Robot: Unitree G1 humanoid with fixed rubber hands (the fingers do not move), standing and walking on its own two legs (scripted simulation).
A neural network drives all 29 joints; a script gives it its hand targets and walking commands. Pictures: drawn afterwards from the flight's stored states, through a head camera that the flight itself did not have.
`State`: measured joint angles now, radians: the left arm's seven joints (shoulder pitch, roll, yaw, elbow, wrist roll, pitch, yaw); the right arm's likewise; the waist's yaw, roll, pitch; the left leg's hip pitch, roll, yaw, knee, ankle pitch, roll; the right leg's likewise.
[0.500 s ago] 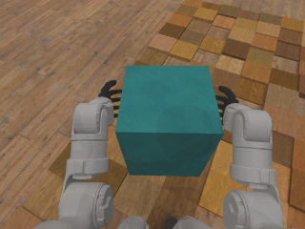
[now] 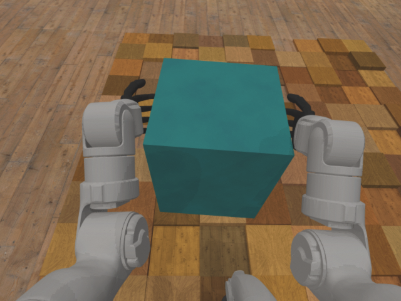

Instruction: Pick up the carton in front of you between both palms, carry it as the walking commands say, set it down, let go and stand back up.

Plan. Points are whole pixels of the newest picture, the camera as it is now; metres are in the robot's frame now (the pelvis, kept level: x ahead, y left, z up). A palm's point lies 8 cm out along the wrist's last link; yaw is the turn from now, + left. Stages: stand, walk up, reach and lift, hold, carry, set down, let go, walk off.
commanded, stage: carry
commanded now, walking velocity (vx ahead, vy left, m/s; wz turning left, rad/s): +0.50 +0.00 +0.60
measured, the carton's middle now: (213, 145) +0.39 -0.03 +0.08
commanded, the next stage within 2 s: none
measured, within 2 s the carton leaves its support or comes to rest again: neither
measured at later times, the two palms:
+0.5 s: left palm (113, 83) +0.61 +0.20 +0.07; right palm (221, 68) +0.69 -0.08 +0.05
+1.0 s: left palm out of the picture +0.92 +0.32 +0.16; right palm out of the picture +1.03 +0.04 +0.16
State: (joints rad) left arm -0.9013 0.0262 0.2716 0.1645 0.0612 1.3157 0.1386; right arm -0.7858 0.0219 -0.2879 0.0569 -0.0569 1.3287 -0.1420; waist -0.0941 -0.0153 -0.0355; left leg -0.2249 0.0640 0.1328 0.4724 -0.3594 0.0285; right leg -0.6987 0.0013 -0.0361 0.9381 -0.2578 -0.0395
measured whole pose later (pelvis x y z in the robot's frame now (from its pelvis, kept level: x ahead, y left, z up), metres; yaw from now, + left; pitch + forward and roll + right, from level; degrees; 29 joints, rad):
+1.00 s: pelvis +0.63 +0.04 -0.01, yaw +23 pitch +5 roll +0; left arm -0.83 0.04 0.31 0.12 0.07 1.32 0.11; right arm -0.87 -0.01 -0.21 0.19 -0.02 1.33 -0.17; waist -0.06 0.01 -0.08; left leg -0.26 -0.06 0.02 0.52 -0.36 0.08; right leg -0.72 -0.09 -0.04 0.86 -0.29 0.00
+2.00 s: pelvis +1.17 +0.25 -0.01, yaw +26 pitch +5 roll +0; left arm -0.66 -0.04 0.23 0.18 0.11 1.16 0.11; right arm -0.65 -0.01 -0.20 0.17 -0.03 1.20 -0.14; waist -0.01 0.03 -0.01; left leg -0.33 0.01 0.01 1.09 -0.47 0.00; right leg -0.46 0.02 -0.12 0.55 -0.17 -0.08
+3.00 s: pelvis +1.73 +0.47 +0.02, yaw +26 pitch +6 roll +1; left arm -0.77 -0.02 0.29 0.14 0.07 1.28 0.12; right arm -0.83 0.00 -0.27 0.17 -0.08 1.33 -0.15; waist 0.06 0.02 -0.04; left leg -0.65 0.03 0.03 0.87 -0.21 0.00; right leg -0.29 0.00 -0.11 0.46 -0.23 -0.05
